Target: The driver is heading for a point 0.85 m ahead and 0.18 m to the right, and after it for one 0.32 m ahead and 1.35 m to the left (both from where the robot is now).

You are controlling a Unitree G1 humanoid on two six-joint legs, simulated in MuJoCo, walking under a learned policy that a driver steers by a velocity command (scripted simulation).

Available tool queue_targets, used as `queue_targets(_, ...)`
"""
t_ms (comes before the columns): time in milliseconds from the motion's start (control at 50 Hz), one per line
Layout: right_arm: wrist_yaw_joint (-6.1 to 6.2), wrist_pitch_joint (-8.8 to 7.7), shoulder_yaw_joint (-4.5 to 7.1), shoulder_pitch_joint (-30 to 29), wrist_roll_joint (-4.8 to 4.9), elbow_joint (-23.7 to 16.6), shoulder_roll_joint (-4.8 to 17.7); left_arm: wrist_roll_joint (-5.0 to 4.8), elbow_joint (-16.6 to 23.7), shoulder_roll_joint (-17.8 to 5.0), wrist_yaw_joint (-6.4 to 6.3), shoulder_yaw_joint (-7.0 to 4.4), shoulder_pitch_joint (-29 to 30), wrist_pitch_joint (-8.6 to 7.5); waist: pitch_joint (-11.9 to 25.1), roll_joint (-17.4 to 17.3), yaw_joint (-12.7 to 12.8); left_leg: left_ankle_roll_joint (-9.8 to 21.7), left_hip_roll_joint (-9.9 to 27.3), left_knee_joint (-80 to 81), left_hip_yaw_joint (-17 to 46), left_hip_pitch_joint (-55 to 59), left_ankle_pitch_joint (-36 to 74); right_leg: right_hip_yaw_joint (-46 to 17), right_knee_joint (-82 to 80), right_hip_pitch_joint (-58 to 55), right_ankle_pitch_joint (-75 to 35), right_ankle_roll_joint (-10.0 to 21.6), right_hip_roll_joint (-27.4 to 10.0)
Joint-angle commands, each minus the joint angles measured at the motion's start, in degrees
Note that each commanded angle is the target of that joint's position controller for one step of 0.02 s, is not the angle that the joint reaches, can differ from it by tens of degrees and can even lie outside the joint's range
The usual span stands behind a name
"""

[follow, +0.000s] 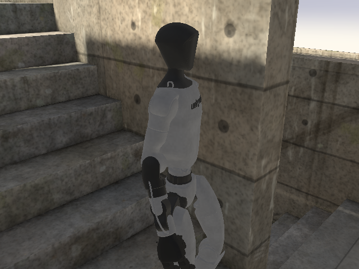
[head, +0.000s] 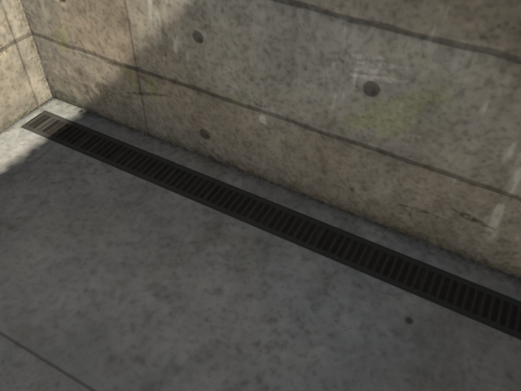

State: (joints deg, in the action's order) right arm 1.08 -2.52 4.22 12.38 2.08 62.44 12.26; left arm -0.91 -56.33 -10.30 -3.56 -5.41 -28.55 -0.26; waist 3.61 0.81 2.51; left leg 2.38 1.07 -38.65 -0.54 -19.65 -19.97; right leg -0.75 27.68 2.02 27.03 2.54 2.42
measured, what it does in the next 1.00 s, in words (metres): goes down: right foot 0.19 m lower, then left foot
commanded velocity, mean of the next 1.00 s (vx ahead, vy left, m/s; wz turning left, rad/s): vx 0.46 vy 0.00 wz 0.00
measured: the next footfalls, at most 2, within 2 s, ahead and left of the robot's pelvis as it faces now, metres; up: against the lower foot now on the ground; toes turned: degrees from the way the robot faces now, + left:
right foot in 0.52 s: +0.38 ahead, -0.23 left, -0.19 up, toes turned -3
left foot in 1.00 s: +0.71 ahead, -0.03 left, -0.19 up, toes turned +1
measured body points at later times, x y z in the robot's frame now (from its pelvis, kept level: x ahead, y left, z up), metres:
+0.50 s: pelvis +0.24 -0.08 -0.11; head +0.27 -0.08 +0.33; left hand +0.43 +0.15 -0.22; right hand +0.13 -0.32 -0.25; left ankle +0.00 +0.12 -0.71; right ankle +0.37 -0.22 -0.85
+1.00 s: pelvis +0.54 -0.11 -0.19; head +0.58 -0.11 +0.26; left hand +0.48 +0.15 -0.33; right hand +0.81 -0.33 -0.26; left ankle +0.67 -0.03 -0.92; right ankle +0.35 -0.22 -0.91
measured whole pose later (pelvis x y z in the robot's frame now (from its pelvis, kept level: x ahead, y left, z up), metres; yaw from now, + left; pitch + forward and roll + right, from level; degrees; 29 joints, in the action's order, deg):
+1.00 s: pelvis +0.54 -0.11 -0.19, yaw -1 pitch +3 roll +0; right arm -2.9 -6.0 2.3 -6.7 0.2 45.9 12.4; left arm -0.5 -59.2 -13.8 -1.0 -3.1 -24.7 -3.6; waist -0.7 0.1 3.7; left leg 6.4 -2.0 -28.6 -3.1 -28.9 -2.2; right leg 2.3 25.1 -2.9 27.7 1.2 0.0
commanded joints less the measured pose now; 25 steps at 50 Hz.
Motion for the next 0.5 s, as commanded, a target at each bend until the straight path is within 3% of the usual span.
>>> queue_targets(20,-0.92,-2.38,1.47,9.9,0.33,1.7,6.3,0.14,4.7,-3.2,-0.05,-0.33,-0.2,-1.03,-6.9,-5.7,-4.1,8.2,2.3,2.3,8.5,9.8,4.5,-3.4,11.9,22.5,-8.0,4.7,-2.6)
queue_targets(40,-1.15,-2.48,2.84,18.1,-1.02,3.5,10.6,-0.8,5.6,-2.3,-0.07,-0.26,1.1,-1.76,-4.1,-12.1,-6.8,15.7,11.8,11.5,28.0,18.3,0.0,-0.2,28.3,33.8,-1.6,1.7,3.1)
queue_targets(60,-1.74,-2.63,2.87,23.4,-1.7,5.1,12.0,-1.37,7.5,-3.0,0.31,-0.48,4.8,-3.12,-2.6,-11.9,-9.0,22.5,22.5,21.5,48.6,22.7,-6.6,-6.0,44.8,43.5,17.3,1.5,3.5)
queue_targets(80,-2.02,-3.34,2.26,19.9,-1.33,4.5,11.2,-2.58,8.1,-4.0,0.59,-0.8,4.6,-4.27,-6.2,-5.8,-6.3,21.6,24.1,21.7,49.4,19.4,-11.8,-11.6,47.9,48.5,11.2,3.2,-0.2)
queue_targets(120,-1.35,-3.11,1.18,11.6,-0.4,1.9,8.5,-1.4,7.5,-5.0,0.65,-1.22,4.1,-3.87,-8.4,-1.0,-2.8,15.6,21.9,20.6,37.2,10.5,-8.7,-9.2,46.7,47.3,-1.2,3.3,-7.1)
queue_targets(140,-1.0,-2.94,0.47,8.8,-1.08,0.6,6.4,-1.28,7.2,-6.2,0.69,-1.73,4.0,-3.17,-7.7,-0.5,-2.1,13.0,18.3,20.3,30.5,6.0,-10.0,-8.5,41.9,42.9,-7.2,2.7,-9.1)
queue_targets(160,-0.22,-2.68,0.35,8.0,-2.18,0.9,5.8,-0.04,6.6,-4.8,1.43,-1.3,3.3,-2.9,-6.8,-2.5,-1.6,11.4,16.8,18.1,26.8,3.7,-5.1,-8.0,41.2,41.0,-13.8,2.6,-10.3)
queue_targets(180,0.02,-2.8,-0.45,9.4,-2.1,1.3,4.0,0.03,6.2,-5.3,1.97,-1.64,3.1,-2.55,-6.3,-4.2,-1.0,9.7,12.8,15.8,21.2,3.3,-1.1,-7.7,39.1,40.7,-21.8,2.3,-10.0)
queue_targets(200,0.89,-3.21,-0.94,11.0,-1.36,2.4,2.8,-0.31,7.8,-6.0,2.52,-1.69,7.3,-2.85,-6.1,-7.2,-1.9,7.5,12.3,15.2,19.1,6.0,3.4,-8.9,37.2,43.5,-25.9,2.3,-10.7)
queue_targets(220,1.71,-3.18,-0.96,12.1,-1.51,2.3,3.8,-0.19,8.5,-6.1,2.84,-1.62,8.3,-2.68,-7.5,-7.2,-2.0,7.1,11.0,15.0,15.1,2.7,5.2,-7.2,32.5,42.8,-31.7,1.5,-9.9)
queue_targets(240,2.47,-2.88,-1.29,12.4,-1.09,2.7,3.3,0.57,9.3,-5.0,3.13,-1.03,10.7,-2.67,-7.8,-7.9,-2.5,6.9,10.1,12.3,13.0,1.4,5.4,-6.6,28.7,42.2,-37.3,0.2,-9.8)
queue_targets(280,3.35,-2.54,-1.84,14.3,-0.45,2.2,3.1,0.93,11.1,-3.8,4.33,0.14,17.3,-3.37,-7.8,-8.1,-4.4,6.9,8.0,9.2,9.0,-2.1,1.9,-3.5,18.7,37.6,-46.5,-1.7,-8.6)
queue_targets(300,3.49,-2.28,-1.71,13.9,-0.56,1.9,4.5,0.89,11.1,-3.5,4.99,0.49,18.0,-3.42,-7.9,-8.5,-4.9,6.7,7.4,7.5,8.1,-3.6,1.9,-2.7,15.5,35.3,-48.7,-1.8,-8.1)
queue_targets(340,3.46,-1.92,-1.79,14.5,0.21,1.0,5.2,0.58,11.5,-4.1,6.57,0.87,20.2,-3.44,-8.4,-6.9,-6.3,6.2,6.8,4.8,5.9,-6.2,1.0,-0.9,10.3,30.1,-50.9,-1.7,-7.2)
queue_targets(360,3.44,-1.78,-1.73,14.8,0.2,0.8,5.3,-0.05,12.4,-3.9,6.85,1.17,23.4,-3.69,-8.9,-5.6,-7.3,6.3,7.3,2.9,6.1,-7.2,-0.3,-0.3,8.3,27.8,-50.2,-1.6,-6.8)
queue_targets(400,3.52,-1.35,-1.25,14.6,0.71,0.2,6.6,-0.65,13.6,-3.9,7.42,1.87,27.3,-4.01,-10.1,-6.5,-9.2,5.8,8.6,-1.4,7.4,-3.3,-0.5,-1.9,4.0,28.7,-48.3,-1.6,-8.2)
queue_targets(420,3.74,-1.17,-0.78,14.8,0.85,-0.2,7.3,-1.51,13.2,-4.6,7.18,2.06,26.9,-3.8,-10.4,-7.5,-9.0,5.1,8.4,-4.9,7.4,0.2,-0.9,-2.5,1.1,30.5,-43.7,-2.4,-9.0)
queue_targets(460,3.55,-0.44,0.06,15.3,0.53,-0.3,7.7,-1.87,12.0,-6.8,6.99,1.72,24.6,-4.02,-9.0,-6.2,-8.7,3.7,10.0,-12.0,9.5,6.2,5.0,-3.7,-4.8,27.8,-45.4,-2.0,-11.5)
queue_targets(480,2.77,-0.8,0.38,13.8,-0.41,-1.2,7.6,-2.27,10.2,-8.7,6.48,0.83,18.6,-4.07,-6.8,-4.6,-5.8,2.8,9.9,-19.5,8.6,6.4,6.7,-2.4,-6.3,20.7,-46.9,-0.9,-12.1)
queue_targets(500,2.32,-0.98,0.78,10.8,-0.77,-1.0,7.8,-2.22,5.7,-10.9,5.64,-0.61,4.6,-3.75,-1.3,-3.7,1.5,1.0,8.6,-32.2,7.5,2.5,8.1,-2.1,-9.7,5.5,-50.9,1.3,-12.3)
